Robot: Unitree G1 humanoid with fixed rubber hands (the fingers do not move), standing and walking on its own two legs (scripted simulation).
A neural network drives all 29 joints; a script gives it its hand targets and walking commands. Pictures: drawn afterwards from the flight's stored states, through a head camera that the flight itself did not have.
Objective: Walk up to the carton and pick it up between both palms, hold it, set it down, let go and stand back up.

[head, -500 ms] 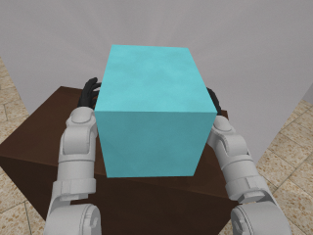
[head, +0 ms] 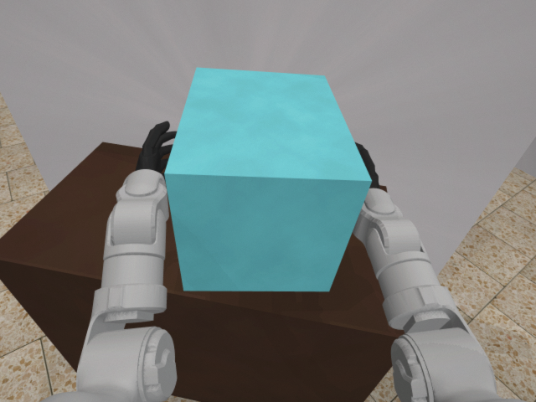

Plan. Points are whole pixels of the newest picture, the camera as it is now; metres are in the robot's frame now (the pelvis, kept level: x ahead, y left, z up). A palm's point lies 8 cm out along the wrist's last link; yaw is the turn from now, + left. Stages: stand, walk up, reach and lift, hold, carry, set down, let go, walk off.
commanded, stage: hold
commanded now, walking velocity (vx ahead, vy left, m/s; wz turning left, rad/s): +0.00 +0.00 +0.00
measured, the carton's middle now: (259, 174) +0.42 +0.01 +0.15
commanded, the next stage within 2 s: none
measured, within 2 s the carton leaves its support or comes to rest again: neither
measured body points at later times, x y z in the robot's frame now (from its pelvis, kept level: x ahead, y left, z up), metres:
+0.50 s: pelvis +0.02 +0.01 +0.00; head -0.03 +0.03 +0.45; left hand +0.38 +0.17 +0.18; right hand +0.38 -0.15 +0.16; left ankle +0.05 +0.12 -0.75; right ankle +0.00 -0.09 -0.75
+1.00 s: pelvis +0.00 +0.00 +0.00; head -0.05 +0.02 +0.45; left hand +0.37 +0.17 +0.18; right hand +0.37 -0.15 +0.16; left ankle +0.05 +0.12 -0.75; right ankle +0.00 -0.09 -0.75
